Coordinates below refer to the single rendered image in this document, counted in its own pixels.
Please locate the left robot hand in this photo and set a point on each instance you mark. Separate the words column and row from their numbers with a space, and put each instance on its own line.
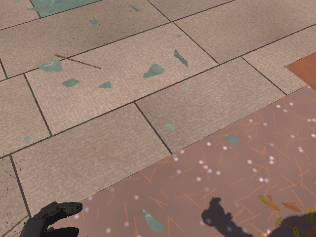
column 37, row 226

